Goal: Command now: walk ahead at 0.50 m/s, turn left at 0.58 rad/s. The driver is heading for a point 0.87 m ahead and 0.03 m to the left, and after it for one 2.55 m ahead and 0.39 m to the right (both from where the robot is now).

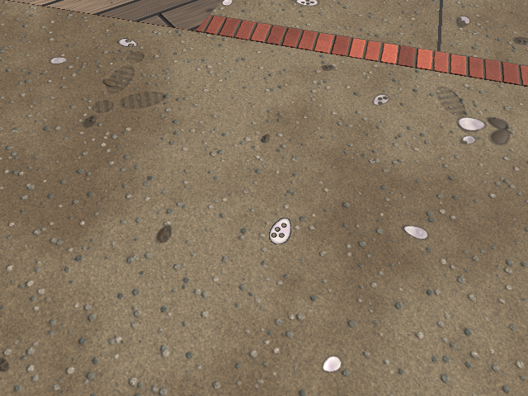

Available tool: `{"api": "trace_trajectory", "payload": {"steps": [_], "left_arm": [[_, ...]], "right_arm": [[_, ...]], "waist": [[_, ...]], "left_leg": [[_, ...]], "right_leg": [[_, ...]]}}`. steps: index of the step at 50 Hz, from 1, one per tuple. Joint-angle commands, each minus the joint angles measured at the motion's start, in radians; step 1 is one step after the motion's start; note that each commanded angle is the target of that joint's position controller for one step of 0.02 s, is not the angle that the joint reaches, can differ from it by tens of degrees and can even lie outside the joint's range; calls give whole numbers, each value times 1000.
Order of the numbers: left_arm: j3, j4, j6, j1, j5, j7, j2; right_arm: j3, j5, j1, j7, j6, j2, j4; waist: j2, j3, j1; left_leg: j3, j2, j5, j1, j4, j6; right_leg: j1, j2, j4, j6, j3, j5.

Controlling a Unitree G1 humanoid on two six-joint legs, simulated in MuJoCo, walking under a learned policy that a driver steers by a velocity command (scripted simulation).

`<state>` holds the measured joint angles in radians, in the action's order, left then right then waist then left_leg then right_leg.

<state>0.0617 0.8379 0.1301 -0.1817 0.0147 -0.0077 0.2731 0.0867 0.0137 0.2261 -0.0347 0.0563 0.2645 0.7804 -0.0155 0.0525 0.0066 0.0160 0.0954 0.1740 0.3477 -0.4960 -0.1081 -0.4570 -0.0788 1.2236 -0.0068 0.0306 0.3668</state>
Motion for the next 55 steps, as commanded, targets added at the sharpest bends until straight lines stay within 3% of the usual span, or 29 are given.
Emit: {"api": "trace_trajectory", "payload": {"steps": [1,4,8,13,16,17,18,19,20,21,22,23,24,25,28,31,35,40,42,43,44,45,46,47,48,49,50,51,55], "left_arm": [[34,-74,-5,-33,-20,-3,106],[25,-117,-21,65,-34,-10,76],[10,-159,-14,204,-23,4,46],[7,-200,6,299,-13,34,65],[16,-204,18,261,-12,41,94],[25,-187,21,190,-14,38,110],[40,-156,24,68,-22,34,141],[53,-134,23,-111,-34,28,193],[74,-88,11,-233,-35,33,254],[52,-77,6,-240,-4,39,165],[37,-91,0,-170,2,35,112],[27,-106,-10,-101,-9,32,98],[19,-107,-14,-63,-15,35,82],[12,-107,-11,-49,-24,35,72],[15,-86,-4,-66,-15,36,89],[26,-67,-11,-96,-8,25,132],[27,-40,-26,-155,4,19,149],[29,0,-47,-221,11,17,164],[34,6,-58,-209,12,11,183],[34,4,-63,-188,13,9,190],[27,1,-65,-186,10,6,170],[5,-29,-62,-174,-13,3,123],[-30,-47,-40,-291,-10,9,9],[-9,-32,-23,-246,8,15,107],[4,-61,-13,-157,25,19,154],[3,-70,-13,-107,18,17,144],[6,-74,-18,-84,2,15,136],[9,-72,-29,-101,-3,15,125],[2,-76,-63,-93,-7,10,77]], "right_arm": [[20,-1,-17,13,25,105,-85],[30,3,42,34,28,148,-73],[27,9,106,48,16,141,-60],[19,8,188,50,13,129,-20],[23,3,183,57,1,146,-14],[23,3,160,56,-2,148,-19],[15,-1,135,53,-2,132,-30],[-1,-15,113,50,1,101,-56],[-23,10,278,45,15,24,-45],[-19,20,267,44,25,89,-31],[-4,27,146,41,28,145,-53],[-8,15,68,41,31,138,-73],[-6,-3,27,39,33,125,-85],[-3,-9,38,38,31,113,-85],[-13,-6,61,38,19,63,-80],[-25,-13,-38,40,20,44,-112],[-33,-5,-162,27,29,30,-136],[-30,8,-278,3,40,53,-183],[-22,6,-247,-3,45,77,-181],[-10,2,-174,-2,47,97,-162],[13,-4,-34,6,46,142,-118],[36,-18,159,17,44,218,-84],[50,-20,211,15,37,295,-63],[26,-6,223,13,34,199,-63],[11,-3,152,14,35,163,-71],[2,-8,83,13,34,141,-81],[-5,-13,32,9,34,116,-85],[-12,-21,5,6,38,98,-86],[-1,-16,11,10,57,128,-53]], "waist": [[28,-116,-37],[37,-76,-16],[93,-56,42],[110,-35,91],[139,-37,61],[147,-68,19],[132,-153,-41],[53,-300,-118],[-257,-433,-75],[-233,-385,-92],[-124,-218,-102],[-29,-138,-77],[0,-73,-52],[-23,-69,-23],[-65,-74,-1],[-48,-60,-23],[-53,-39,-69],[-67,-3,-94],[-80,-20,-59],[-79,-60,-10],[-58,-152,52],[43,-304,126],[313,-414,69],[234,-398,107],[177,-251,96],[102,-180,67],[77,-122,38],[96,-107,4],[87,-72,-29]], "left_leg": [[-362,-266,-246,-182,270,-200],[-295,-230,-314,-127,285,-188],[-254,-178,-207,-124,262,-125],[-324,-246,-176,-256,193,-111],[-370,-285,-310,-347,125,-93],[-355,-265,-457,-350,62,-79],[-313,-212,-570,-315,-78,-54],[-256,-151,-410,-158,-343,-19],[-171,9,175,233,-707,63],[-230,-19,390,385,-826,62],[-217,-68,310,446,-859,60],[-166,-119,226,420,-821,60],[-141,-151,177,398,-749,65],[-135,-181,144,344,-697,66],[-95,-203,118,298,-582,87],[-72,-214,-17,325,-403,107],[-40,-181,-211,259,-168,109],[-32,-152,-161,256,-47,79],[-20,-135,-97,187,-7,52],[5,-109,-96,72,28,32],[12,-100,-110,-136,37,2],[-181,-277,-159,-438,1,-70],[-626,-488,8,-750,92,-227],[-718,-481,145,-731,165,-221],[-576,-446,116,-607,184,-177],[-463,-401,29,-471,204,-152],[-391,-366,-52,-355,237,-142],[-341,-339,-103,-278,268,-134],[-218,-321,-203,-180,350,-151]], "right_leg": [[-160,-57,-96,17,45,-79],[-189,-29,-272,56,21,-214],[-143,32,-574,53,11,-445],[-137,50,-709,12,10,-459],[-97,65,-750,-32,-5,-323],[3,89,-784,-56,-31,-312],[194,75,-786,-94,-22,-358],[479,-75,-746,-166,136,-402],[850,-290,-804,-340,571,-228],[843,-320,-903,-332,731,-23],[705,-281,-925,-283,594,16],[560,-240,-948,-252,472,-60],[446,-199,-979,-244,397,-159],[383,-168,-1000,-231,340,-232],[318,-135,-1048,-243,233,-375],[316,-128,-1079,-239,158,-444],[321,-92,-1076,-198,72,-428],[435,-158,-1020,-182,101,-415],[473,-175,-964,-163,105,-504],[468,-154,-880,-145,78,-641],[419,-104,-715,-119,34,-736],[225,-46,-412,-77,-18,-526],[-177,123,-78,-19,-32,113],[-303,84,48,-25,83,213],[-359,36,64,-35,69,128],[-326,-7,22,-32,43,37],[-288,-32,-37,-23,36,-18],[-228,-55,-72,-17,43,-56],[-207,-65,-183,15,31,-163]]}}
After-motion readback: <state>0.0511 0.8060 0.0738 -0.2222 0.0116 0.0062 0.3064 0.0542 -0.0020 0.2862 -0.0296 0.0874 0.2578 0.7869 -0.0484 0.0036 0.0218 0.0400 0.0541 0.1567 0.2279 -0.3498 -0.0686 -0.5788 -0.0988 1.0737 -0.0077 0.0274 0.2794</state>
